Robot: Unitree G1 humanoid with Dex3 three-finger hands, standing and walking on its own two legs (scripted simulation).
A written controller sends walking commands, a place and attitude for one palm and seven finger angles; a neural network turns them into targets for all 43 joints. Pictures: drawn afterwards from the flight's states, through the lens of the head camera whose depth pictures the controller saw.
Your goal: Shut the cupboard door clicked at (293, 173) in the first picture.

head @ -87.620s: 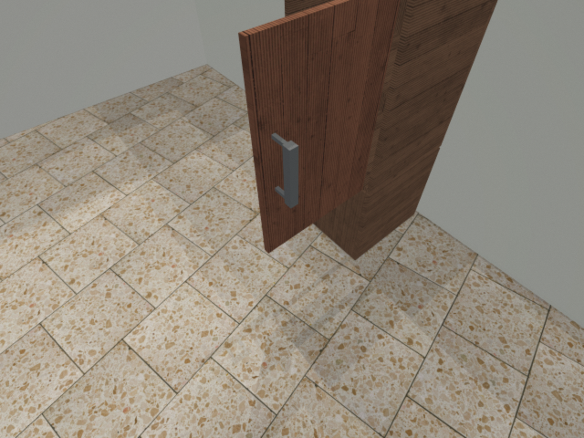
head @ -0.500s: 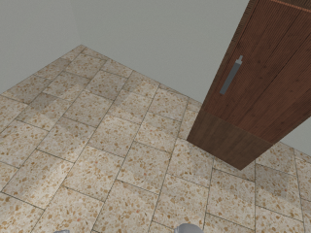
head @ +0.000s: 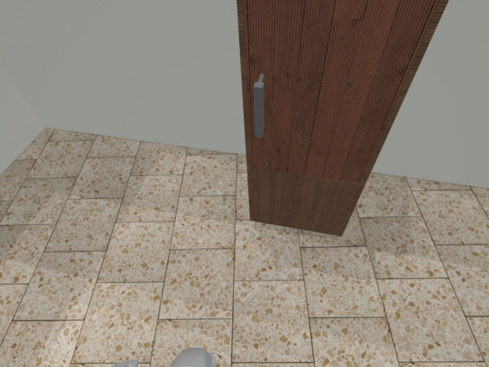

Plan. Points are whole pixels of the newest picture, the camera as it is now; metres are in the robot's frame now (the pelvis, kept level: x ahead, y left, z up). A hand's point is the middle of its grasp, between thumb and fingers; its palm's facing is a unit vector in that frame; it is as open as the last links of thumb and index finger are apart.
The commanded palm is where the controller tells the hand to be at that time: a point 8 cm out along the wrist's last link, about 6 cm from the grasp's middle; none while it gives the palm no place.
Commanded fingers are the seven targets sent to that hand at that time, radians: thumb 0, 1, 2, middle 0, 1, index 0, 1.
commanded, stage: turn to face it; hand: left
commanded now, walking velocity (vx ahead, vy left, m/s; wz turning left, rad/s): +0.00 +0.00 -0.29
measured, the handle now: (260, 106) +0.75 -0.01 -0.04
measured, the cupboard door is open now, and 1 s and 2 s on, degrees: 1 1 1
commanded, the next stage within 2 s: take the last steps up to it in 0.22 s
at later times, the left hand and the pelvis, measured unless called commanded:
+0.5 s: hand out of the picture +0.11 +0.22 -0.17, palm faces -0.14 -0.97 -0.20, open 7.4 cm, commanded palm none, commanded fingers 0.00 0.90 0.90 -0.20 -0.30 -0.20 -0.30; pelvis +0.03 +0.03 +0.00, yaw -10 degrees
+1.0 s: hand (195, 357) +0.17 +0.12 -0.20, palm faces -0.16 -0.98 -0.12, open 7.4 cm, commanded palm none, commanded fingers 0.00 0.90 0.90 -0.20 -0.30 -0.20 -0.30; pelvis +0.16 -0.05 -0.02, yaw -12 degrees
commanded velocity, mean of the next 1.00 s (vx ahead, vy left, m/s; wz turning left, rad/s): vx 0.19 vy -0.06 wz -0.14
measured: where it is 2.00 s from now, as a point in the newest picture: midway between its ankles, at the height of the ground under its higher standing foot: outside the picture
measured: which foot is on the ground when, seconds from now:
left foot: up 0.00-0.20, down 0.22-0.64, up 0.66-0.98, down 1.00-1.00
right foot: down 0.00-0.22, up 0.24-0.62, down 0.64-1.00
